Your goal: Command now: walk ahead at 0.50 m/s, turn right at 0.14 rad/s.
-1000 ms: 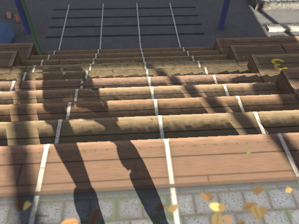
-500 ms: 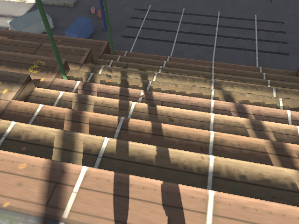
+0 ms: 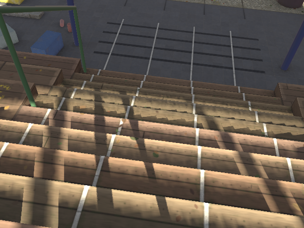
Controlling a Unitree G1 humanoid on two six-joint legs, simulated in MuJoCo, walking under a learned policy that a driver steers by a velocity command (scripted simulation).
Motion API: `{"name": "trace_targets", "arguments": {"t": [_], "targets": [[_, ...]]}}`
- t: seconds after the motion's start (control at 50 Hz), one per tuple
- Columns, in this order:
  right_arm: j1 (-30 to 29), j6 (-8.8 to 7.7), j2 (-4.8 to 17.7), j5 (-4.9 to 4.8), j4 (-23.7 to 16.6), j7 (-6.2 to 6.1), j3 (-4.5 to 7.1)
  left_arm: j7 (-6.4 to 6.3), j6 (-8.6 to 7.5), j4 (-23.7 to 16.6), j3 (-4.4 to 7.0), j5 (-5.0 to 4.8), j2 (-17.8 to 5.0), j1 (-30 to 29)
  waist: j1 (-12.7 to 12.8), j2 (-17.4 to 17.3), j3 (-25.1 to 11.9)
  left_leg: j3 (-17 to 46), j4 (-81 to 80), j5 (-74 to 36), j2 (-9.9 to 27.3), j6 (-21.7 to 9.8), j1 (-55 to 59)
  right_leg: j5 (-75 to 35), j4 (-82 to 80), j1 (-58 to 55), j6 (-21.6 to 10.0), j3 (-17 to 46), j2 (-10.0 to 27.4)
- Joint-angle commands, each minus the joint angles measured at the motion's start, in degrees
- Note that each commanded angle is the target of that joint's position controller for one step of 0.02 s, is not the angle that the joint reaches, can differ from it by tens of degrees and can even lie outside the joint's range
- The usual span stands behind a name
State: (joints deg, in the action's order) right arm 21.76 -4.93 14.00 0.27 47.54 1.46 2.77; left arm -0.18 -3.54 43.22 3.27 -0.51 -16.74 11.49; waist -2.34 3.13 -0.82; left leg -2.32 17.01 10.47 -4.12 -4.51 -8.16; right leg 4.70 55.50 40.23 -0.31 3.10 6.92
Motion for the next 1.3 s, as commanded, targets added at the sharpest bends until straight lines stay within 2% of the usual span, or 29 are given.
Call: {"name": "trace_targets", "arguments": {"t": [0.02,0.16,0.2,0.24,0.26,0.28,0.3,0.32,0.34,0.36,0.42,0.48,0.56,0.66,0.76,0.78,0.8,0.82,0.84,0.86,0.9,1.0,1.08,1.14,1.2,1.22,1.24,1.26,1.3], "targets": [[-2.1,-1.09,7.7,-0.06,-2.7,-0.96,1.70,0.55,-0.42,-2.7,0.22,-0.06,-1.2,0.0,1.4,-6.2,2.0,7.4,-7.2,-16.1,15.2,-7.5,0.3,-10.5,-7.8,1.9,-0.5,0.9,0.5],[1.2,0.18,8.8,0.29,1.0,-1.53,1.62,3.04,-0.47,-8.3,-0.15,-0.29,-0.1,-8.9,-1.4,-6.2,4.6,0.3,-1.4,-26.2,17.0,-5.3,4.9,-8.3,-16.6,-1.6,-3.0,-2.4,-4.0],[-0.5,1.42,9.7,-0.11,0.5,-2.30,1.85,3.65,-0.36,-9.7,0.08,0.28,-0.5,-8.0,-0.2,-7.5,3.5,-0.8,5.1,-41.5,17.5,-4.2,6.9,-0.8,-17.4,-4.3,-4.2,-5.7,-6.1],[-2.8,2.55,11.1,-0.90,-0.5,-3.57,2.21,3.89,-0.54,-8.5,1.61,0.43,-3.5,1.7,4.8,-8.9,-2.4,-1.9,18.2,-54.5,16.0,-2.0,7.6,1.1,-20.8,-16.0,-6.0,-8.3,-10.0],[-4.0,2.52,11.3,-1.16,-1.3,-4.08,2.19,3.37,-0.61,-7.5,2.95,0.70,-6.8,8.6,8.5,-6.2,-6.0,-3.8,32.0,-46.6,12.9,0.7,2.3,-11.7,-26.7,-27.0,-8.0,-4.6,-8.7],[1.9,1.59,6.9,1.41,-2.9,-3.82,0.93,2.25,-0.07,-8.2,4.04,0.98,-13.0,10.5,5.0,7.9,-13.1,-4.9,54.7,-3.8,5.0,4.7,-14.6,-39.0,-23.4,-45.0,-15.1,14.1,5.5],[8.4,0.19,4.8,1.80,-2.9,-2.07,-0.47,2.31,-0.01,-10.7,2.82,1.05,-12.3,8.5,1.9,14.2,-23.6,5.6,68.4,28.7,-1.3,6.0,-28.3,-44.7,-27.4,-56.8,-25.9,36.4,15.5],[3.3,0.00,11.1,-0.18,-3.0,-1.47,1.32,2.48,0.85,-11.6,2.12,0.89,-8.1,7.9,5.7,5.8,-22.8,11.2,69.8,24.8,2.5,5.6,-29.6,-37.7,-28.9,-52.5,-23.7,30.3,12.5],[-2.4,0.82,11.0,-1.33,-5.1,-1.85,1.46,2.38,1.48,-12.0,1.61,0.39,-6.5,4.6,5.0,1.6,-14.1,8.9,67.7,20.8,4.1,5.9,-32.1,-32.2,-30.1,-44.6,-21.1,22.9,9.8],[-4.4,1.96,10.1,-0.74,-5.3,-2.78,1.40,2.26,1.93,-12.1,1.27,0.09,-5.5,2.7,3.6,-3.6,-8.6,7.8,64.1,18.1,5.4,6.5,-31.6,-28.5,-32.2,-36.3,-19.0,19.0,7.3],[-3.6,4.86,8.5,0.12,-5.9,-4.38,1.85,1.95,2.18,-12.5,1.28,0.97,-5.9,0.1,0.2,-1.2,-4.7,7.7,54.8,13.5,6.4,7.1,-24.8,-21.0,-36.1,-23.6,-17.0,16.3,3.2],[-5.3,5.33,6.8,0.72,-6.5,-5.41,1.62,0.80,2.48,-12.0,1.74,0.93,-7.0,0.8,0.4,0.6,-6.6,7.8,46.8,10.2,5.5,8.1,-24.8,-24.6,-34.9,-23.8,-16.2,14.9,1.5],[-11.1,5.60,5.1,0.87,-9.2,-4.92,0.80,-1.21,5.05,-12.3,2.15,0.47,-7.9,0.3,1.5,1.9,-9.5,8.1,41.0,3.9,4.4,8.6,-23.5,-16.4,-33.9,-24.9,-14.4,17.1,-0.1],[-15.6,4.64,5.0,0.52,-11.7,-3.71,0.32,-2.27,6.95,-13.1,2.06,0.38,-7.0,0.2,3.3,4.3,-7.0,8.6,34.4,7.0,2.7,8.3,-22.7,-7.6,-33.1,-26.1,-14.3,22.8,-0.7],[-11.8,3.04,5.5,-0.33,-11.4,-1.79,0.60,-2.90,8.20,-13.8,1.88,-0.68,-6.8,-1.6,1.5,6.8,-7.5,8.0,17.0,6.8,1.7,4.8,-12.0,-12.2,-30.2,-28.6,-12.2,28.7,-1.8],[-9.4,3.16,6.1,0.08,-10.7,-1.70,1.15,-3.17,8.35,-14.2,1.66,-1.78,-6.2,-2.7,0.1,5.2,-6.9,7.9,7.0,-0.3,3.3,3.4,-6.3,-4.6,-27.9,-25.6,-9.5,27.5,-4.0],[-7.7,3.54,9.9,1.27,-10.5,-1.70,2.06,-3.37,8.49,-14.6,0.92,-1.34,-3.3,-0.6,1.7,-5.0,-8.3,17.6,4.6,-12.9,14.4,-0.8,2.7,11.5,-16.1,-17.4,-6.0,20.6,-9.5],[-7.8,4.16,13.9,2.70,-10.3,-1.52,3.01,-3.22,7.60,-15.6,1.18,-1.27,-3.6,1.6,3.8,-21.5,-4.7,33.1,2.4,-31.2,26.5,-11.4,4.3,34.9,-4.7,-4.2,-2.1,12.2,-19.8],[-9.4,3.92,12.2,3.21,-11.7,-1.43,2.79,-2.92,6.47,-13.9,2.87,0.31,-9.5,1.7,3.0,-15.4,-3.5,35.4,1.6,-30.6,29.4,-15.4,0.3,33.6,10.1,-1.4,1.0,12.1,-16.1],[-13.1,3.92,9.2,2.74,-13.3,-1.51,1.94,-2.88,6.64,-11.6,3.88,-0.49,-11.6,1.9,4.3,-9.6,-2.3,28.7,2.4,-27.5,25.3,-13.4,-2.4,29.1,16.6,-3.0,2.1,11.6,-15.2],[-18.0,4.35,5.2,0.26,-14.8,-1.99,0.31,-3.77,8.36,-9.0,3.84,-0.25,-9.9,3.6,5.4,-7.7,0.0,20.0,3.1,-20.9,18.7,-8.7,-4.1,22.5,21.9,-3.4,4.0,10.6,-14.6],[-13.4,4.88,3.6,0.71,-13.6,-2.82,-0.90,-4.40,8.63,-9.0,1.82,-1.33,-4.5,0.2,2.5,-10.9,0.0,14.0,0.8,-8.8,14.2,-8.0,-0.4,16.9,12.7,-6.7,6.5,7.6,-12.5],[-12.2,5.12,5.8,0.02,-12.2,-2.69,-0.21,-3.58,8.08,-8.3,0.26,-0.36,-1.8,-1.4,0.8,-14.4,-1.0,14.2,0.3,-0.8,13.7,-7.3,0.8,19.1,-9.6,-16.1,6.6,1.9,-7.0],[-9.4,6.14,8.1,-0.39,-10.9,-2.94,0.49,-2.75,7.33,-6.6,0.34,-0.40,-3.3,-0.5,-0.8,-14.7,-0.1,17.3,1.3,-0.9,15.0,-8.6,-0.2,19.4,-20.1,-20.7,5.1,-1.2,-7.2],[-8.2,6.38,7.8,-1.91,-9.5,-3.39,0.33,-2.18,6.52,-3.5,0.08,0.65,-3.0,4.3,1.9,-11.2,-0.7,17.1,2.9,-5.7,14.2,-5.6,-3.4,4.4,-36.3,-30.5,0.7,-1.0,-7.0],[-8.3,5.61,7.5,-1.36,-9.5,-3.25,0.14,-2.19,6.34,-3.5,0.12,1.50,-4.5,5.1,2.0,-8.6,-2.6,15.6,4.7,-7.1,13.2,-3.2,-6.3,-1.3,-34.4,-35.7,-0.9,1.8,-4.2],[-7.2,4.70,6.3,-0.36,-10.5,-2.81,0.02,-2.22,6.35,-2.7,1.10,1.39,-8.3,4.8,-0.7,-0.4,-3.9,9.9,6.3,-4.6,8.6,-0.8,-8.2,-6.5,-29.1,-36.2,-3.0,3.2,-2.2],[-9.7,4.19,4.7,0.48,-10.7,-2.67,-0.55,-2.04,6.33,-2.3,0.77,0.88,-5.6,4.2,1.0,3.5,-4.4,5.6,8.2,-0.5,5.5,2.0,-5.3,0.1,-31.0,-31.8,-4.2,4.0,-2.3],[-12.1,4.47,3.2,0.78,-10.3,-2.78,-0.82,-2.00,5.97,-2.4,-0.80,1.81,-1.3,1.9,0.9,2.8,-1.6,4.5,9.0,0.4,4.9,3.6,-2.5,8.9,-34.5,-25.9,-3.2,4.7,-2.7]]}}
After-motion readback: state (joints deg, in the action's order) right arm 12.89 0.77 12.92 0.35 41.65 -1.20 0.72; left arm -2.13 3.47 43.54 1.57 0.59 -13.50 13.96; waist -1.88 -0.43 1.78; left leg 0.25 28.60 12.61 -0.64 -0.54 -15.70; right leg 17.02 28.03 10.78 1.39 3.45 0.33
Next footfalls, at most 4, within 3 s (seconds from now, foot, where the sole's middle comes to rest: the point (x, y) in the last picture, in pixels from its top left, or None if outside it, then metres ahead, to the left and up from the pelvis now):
0.26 right None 0.29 -0.14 -0.78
0.78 left None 0.32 0.06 -0.78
1.22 right None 0.15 -0.12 -0.78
2.42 right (225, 227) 0.57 -0.39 -0.93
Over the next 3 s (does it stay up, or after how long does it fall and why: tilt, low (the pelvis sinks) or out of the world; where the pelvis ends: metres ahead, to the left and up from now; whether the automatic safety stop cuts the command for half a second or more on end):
stays up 0.77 -0.33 -0.31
